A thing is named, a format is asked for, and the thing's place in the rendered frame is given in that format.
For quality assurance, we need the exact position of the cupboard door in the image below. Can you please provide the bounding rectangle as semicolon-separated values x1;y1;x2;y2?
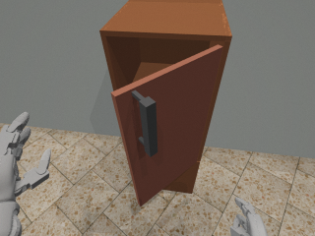
111;45;223;207

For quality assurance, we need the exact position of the right robot hand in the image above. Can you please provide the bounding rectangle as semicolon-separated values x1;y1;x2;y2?
230;197;268;236

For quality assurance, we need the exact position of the handle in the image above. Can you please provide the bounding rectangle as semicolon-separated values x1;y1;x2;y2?
131;90;158;157

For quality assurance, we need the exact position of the robot left forearm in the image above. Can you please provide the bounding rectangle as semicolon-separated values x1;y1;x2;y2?
0;201;23;236

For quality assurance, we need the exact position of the left robot hand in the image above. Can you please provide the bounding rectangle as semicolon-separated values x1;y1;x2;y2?
0;111;51;203

